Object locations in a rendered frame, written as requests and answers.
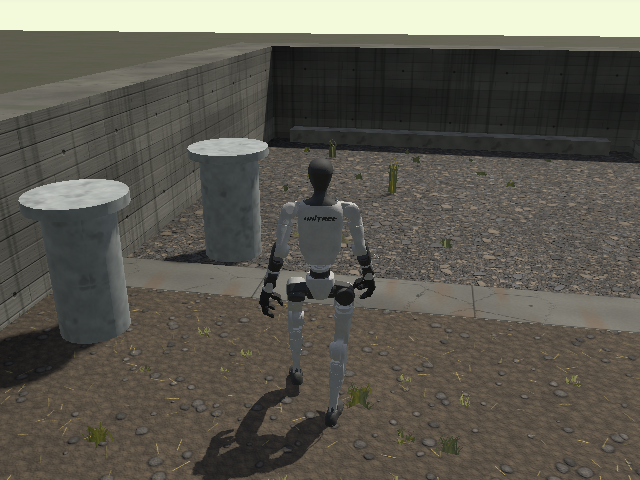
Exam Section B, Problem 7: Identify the robot left forearm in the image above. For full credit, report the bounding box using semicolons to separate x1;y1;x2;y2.
262;242;284;293

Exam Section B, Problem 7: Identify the left robot upper arm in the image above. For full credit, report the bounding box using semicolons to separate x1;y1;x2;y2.
274;201;300;258

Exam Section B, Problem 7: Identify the right robot foot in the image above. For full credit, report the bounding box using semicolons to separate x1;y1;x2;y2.
325;399;344;427

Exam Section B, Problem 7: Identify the humanoid robot head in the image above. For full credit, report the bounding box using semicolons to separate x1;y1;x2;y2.
303;158;338;206

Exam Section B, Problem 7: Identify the robot left hand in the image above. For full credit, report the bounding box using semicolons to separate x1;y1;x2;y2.
259;289;283;318

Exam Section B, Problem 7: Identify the right robot upper arm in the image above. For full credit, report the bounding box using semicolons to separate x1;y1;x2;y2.
341;201;367;256

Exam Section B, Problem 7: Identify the robot right forearm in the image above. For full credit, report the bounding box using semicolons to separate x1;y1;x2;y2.
357;241;375;280

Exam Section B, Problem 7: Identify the robot right hand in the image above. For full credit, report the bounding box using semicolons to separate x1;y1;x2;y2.
353;277;376;299

